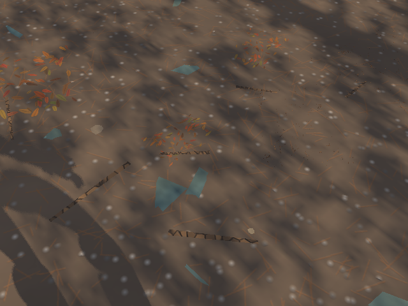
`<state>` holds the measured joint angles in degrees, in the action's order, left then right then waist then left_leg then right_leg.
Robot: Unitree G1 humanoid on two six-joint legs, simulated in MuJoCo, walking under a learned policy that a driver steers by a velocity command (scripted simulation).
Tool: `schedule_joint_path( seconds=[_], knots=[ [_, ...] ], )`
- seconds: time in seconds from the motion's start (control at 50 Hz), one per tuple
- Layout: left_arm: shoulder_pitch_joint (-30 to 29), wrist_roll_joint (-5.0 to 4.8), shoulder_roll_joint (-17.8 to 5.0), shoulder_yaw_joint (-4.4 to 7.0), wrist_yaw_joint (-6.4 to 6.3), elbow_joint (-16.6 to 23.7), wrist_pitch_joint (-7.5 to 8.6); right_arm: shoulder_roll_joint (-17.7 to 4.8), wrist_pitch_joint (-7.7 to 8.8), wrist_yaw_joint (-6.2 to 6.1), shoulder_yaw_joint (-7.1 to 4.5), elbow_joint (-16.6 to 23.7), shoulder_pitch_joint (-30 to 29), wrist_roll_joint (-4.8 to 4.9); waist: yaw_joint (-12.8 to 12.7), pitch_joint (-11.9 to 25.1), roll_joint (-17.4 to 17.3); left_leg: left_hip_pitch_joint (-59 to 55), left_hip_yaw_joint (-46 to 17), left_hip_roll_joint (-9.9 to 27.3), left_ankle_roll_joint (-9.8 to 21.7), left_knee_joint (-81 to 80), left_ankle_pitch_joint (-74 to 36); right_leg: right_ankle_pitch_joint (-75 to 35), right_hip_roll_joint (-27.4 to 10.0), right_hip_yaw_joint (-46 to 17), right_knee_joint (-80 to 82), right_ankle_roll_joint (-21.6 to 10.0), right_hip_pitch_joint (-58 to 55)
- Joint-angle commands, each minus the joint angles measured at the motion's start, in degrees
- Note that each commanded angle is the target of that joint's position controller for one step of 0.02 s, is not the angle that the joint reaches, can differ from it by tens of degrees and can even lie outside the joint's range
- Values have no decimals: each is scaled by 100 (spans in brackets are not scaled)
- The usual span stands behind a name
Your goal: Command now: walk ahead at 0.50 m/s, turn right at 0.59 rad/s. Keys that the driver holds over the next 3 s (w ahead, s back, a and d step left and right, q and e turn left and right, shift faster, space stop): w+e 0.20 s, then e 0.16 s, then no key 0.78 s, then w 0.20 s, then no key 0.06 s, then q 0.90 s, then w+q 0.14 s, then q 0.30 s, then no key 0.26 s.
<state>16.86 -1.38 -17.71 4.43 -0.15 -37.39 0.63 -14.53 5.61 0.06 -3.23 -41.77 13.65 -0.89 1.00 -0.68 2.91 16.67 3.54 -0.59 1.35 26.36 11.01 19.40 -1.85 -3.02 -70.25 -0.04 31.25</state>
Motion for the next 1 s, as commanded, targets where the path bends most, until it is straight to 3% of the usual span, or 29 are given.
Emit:
schedule_joint_path(
  seconds=[0.02,0.08,0.16,0.2,0.24,0.28,0.3,0.32,0.34,0.36,0.38,0.4,0.42,0.44,0.48,0.5,0.56,0.6,0.68,0.74,0.76,0.78,0.8,0.82,0.84,0.9,1.0],
  knots=[
    [-155,19,-213,75,7,521,-6,-751,119,-11,-208,167,-37,25,-20,20,-895,-735,-1373,1571,945,-1593,-429,-345,-448,-257,363,43,935],
    [-459,35,-139,33,34,565,-6,-936,105,-30,-270,-1,34,23,30,7,-708,-1017,-875,1662,987,-1681,-937,-994,-508,-264,1092,91,1133],
    [-1143,14,-41,-21,174,663,69,-1095,24,-57,-292,-169,134,67,267,-168,-652,-1225,-116,1538,809,-1693,-1212,-1909,-426,59,2319,10,905],
    [-1486,-3,-8,-44,244,765,88,-1185,-27,-59,-312,-273,299,111,392,-292,-614,-1451,87,1585,750,-1674,-1215,-1942,-379,240,2761,-64,846],
    [-1669,16,-42,-24,308,868,98,-1272,-119,-70,-334,-325,265,156,375,-423,-633,-1636,338,1592,639,-1365,-2210,-1731,-254,457,3186,-162,664],
    [-1462,82,-222,78,350,894,95,-1440,-199,-112,-385,-325,216,238,176,-145,-842,-1845,546,1567,484,-640,-4012,-1272,77,756,3396,-333,75],
    [-1068,104,-369,163,350,809,81,-1515,-227,-142,-415,-305,156,298,-60,115,-935,-1864,628,1508,393,-32,-4791,-1153,305,889,3557,-460,-456],
    [-258,110,-608,311,319,593,70,-1468,-246,-158,-403,-260,39,351,-517,513,-819,-1607,771,1325,232,993,-4827,-1651,538,929,4055,-649,-1504],
    [447,112,-955,463,199,442,18,-1262,-207,-146,-330,-199,141,262,-859,914,-409,-544,824,1036,-86,2465,-3464,-2784,325,417,4305,-914,-2948],
    [353,113,-1578,496,61,513,-28,-415,-143,-65,-88,16,577,-203,-205,1335,1393,1591,693,217,-438,4562,2638,-5915,-1226,-1646,3593,-1604,-4624],
    [255,216,-1456,395,124,846,66,-818,-50,13,-44,18,887,-32,-380,2877,1106,2186,-669,-120,-495,5742,3121,-4919,-2209,-3705,4257,-2639,-5230],
    [84,210,-1018,292,171,840,94,-1209,-55,28,-158,61,155,195,-635,2451,276,2383,-919,209,-425,5715,2433,-4536,-1844,-2917,4499,-2329,-4763],
    [-221,107,-773,212,165,749,114,-1116,-84,-9,-119,159,-108,213,-464,1676,56,2581,-758,410,-391,5255,1915,-4248,-1544,-2193,4551,-2016,-4034],
    [-440,65,-607,153,142,732,119,-1037,-139,-84,-106,63,-143,119,-301,1277,-286,2392,-749,605,-430,4868,1611,-4118,-1315,-1848,4661,-1788,-3316],
    [-762,182,-580,112,105,709,113,-1070,-305,-138,-139,24,17,89,41,975,-80,1591,-742,665,-461,4430,1336,-4266,-1111,-1444,4957,-1685,-2092],
    [-836,226,-596,113,94,657,139,-964,-359,-156,-122,-26,146,81,132,976,-25,1347,-676,619,-499,4213,1264,-4467,-1061,-1268,5023,-1696,-1792],
    [-871,222,-609,107,35,478,167,-700,-432,-217,-44,-64,115,25,161,1030,63,1047,-617,536,-591,3226,881,-4611,-884,-828,5053,-1617,-1541],
    [-936,211,-561,84,-6,398,116,-614,-471,-210,-7,-56,-57,34,97,1055,161,789,-628,533,-596,2606,463,-3951,-775,-690,5093,-1504,-1468],
    [-880,257,-436,12,5,189,28,-660,-542,-180,-21,20,-481,82,-100,773,341,353,-637,463,-539,1614,249,-2142,-772,-876,5186,-1387,-1310],
    [-874,202,-156,-122,39,25,2,-546,-495,-116,-8,-13,-392,-3,74,582,255,-443,-493,335,-322,141,-326,-1146,-573,-937,4848,-1020,-1164],
    [-606,244,-3,-179,43,-77,27,-672,-465,-107,-15,15,-381,-86,6,558,47,-804,-837,621,-196,-181,-1003,-765,-345,-893,4676,-707,-1046],
    [-210,334,-7,-169,47,-162,58,-1076,-463,-130,-84,107,-465,-112,-324,526,-645,-973,-1324,1190,46,-169,-1837,-22,111,-560,4258,-420,-848],
    [2,286,98,-175,19,-189,50,-969,-477,-123,-77,14,-711,-94,-582,555,-1403,-347,-1407,1244,331,-257,-781,62,320,-156,4313,-221,-1274],
    [-373,322,-97,-155,-8,-192,8,-603,-463,-80,-7,74,-868,-46,-368,376,-1197,78,-1290,948,251,-381,160,-296,258,-164,4350,-118,-1626],
    [-639,286,-217,-104,-31,-157,-46,-520,-438,-55,25,50,-841,-56,-242,253,-1016,184,-1103,759,91,-366,432,-469,240,-200,4324,-153,-1649],
    [-653,270,-154,-96,-70,-209,-149,-593,-332,-50,23,-67,-639,-20,-163,205,-804,2,-902,592,-50,-204,92,-802,139,-355,4379,-256,-1656],
    [-628,213,-48,-81,-88,-411,-100,-536,-341,-106,40,-193,-523,21,-73,361,-455,-358,-795,512,-3,28,-586,-1385,114,-349,4329,-208,-1763]
  ],
)
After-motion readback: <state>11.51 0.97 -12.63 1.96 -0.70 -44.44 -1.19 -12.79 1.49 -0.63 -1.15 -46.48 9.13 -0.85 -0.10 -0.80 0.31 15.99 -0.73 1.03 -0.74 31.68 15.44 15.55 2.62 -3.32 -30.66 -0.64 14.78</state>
